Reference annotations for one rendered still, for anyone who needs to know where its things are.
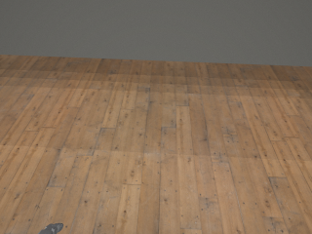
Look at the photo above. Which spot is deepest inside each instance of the left robot hand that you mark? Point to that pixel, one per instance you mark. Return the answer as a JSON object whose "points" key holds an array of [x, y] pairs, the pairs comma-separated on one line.
{"points": [[52, 228]]}

